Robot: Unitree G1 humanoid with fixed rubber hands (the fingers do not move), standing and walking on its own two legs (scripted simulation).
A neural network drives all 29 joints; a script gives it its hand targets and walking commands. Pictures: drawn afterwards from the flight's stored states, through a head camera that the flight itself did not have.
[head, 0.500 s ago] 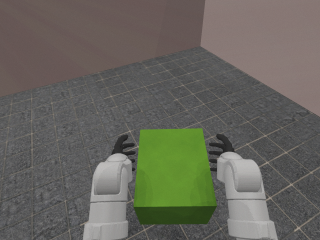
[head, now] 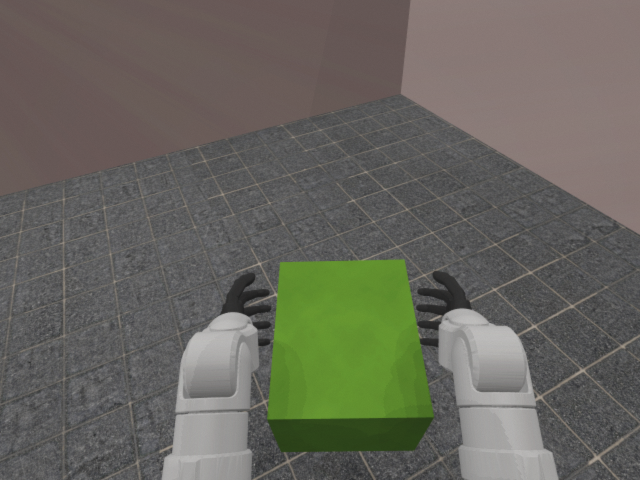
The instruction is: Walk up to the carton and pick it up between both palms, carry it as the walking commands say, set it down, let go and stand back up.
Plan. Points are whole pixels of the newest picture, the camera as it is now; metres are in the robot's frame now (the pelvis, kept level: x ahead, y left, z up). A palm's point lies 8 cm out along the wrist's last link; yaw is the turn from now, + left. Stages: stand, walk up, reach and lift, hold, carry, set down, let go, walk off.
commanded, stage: carry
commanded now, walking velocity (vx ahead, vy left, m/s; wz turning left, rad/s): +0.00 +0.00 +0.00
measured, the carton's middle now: (344, 352) +0.31 +0.00 -0.01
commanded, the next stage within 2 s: none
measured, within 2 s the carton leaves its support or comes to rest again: neither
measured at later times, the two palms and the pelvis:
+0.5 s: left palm (275, 335) +0.29 +0.08 +0.08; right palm (491, 337) +0.28 -0.17 +0.08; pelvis -0.02 -0.04 -0.01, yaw -1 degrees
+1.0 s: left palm (277, 346) +0.27 +0.08 +0.08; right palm (498, 344) +0.27 -0.18 +0.08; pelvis -0.03 -0.04 -0.01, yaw -2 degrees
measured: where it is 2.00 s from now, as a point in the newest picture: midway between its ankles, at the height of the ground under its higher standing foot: outside the picture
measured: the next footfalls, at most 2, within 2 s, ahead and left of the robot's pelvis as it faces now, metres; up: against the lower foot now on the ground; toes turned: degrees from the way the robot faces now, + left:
right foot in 1.64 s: +0.04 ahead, -0.21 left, +0.00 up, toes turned -8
left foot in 1.88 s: -0.03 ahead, +0.01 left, +0.00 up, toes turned +8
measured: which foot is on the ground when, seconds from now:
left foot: down 0.00-1.00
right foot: down 0.00-1.00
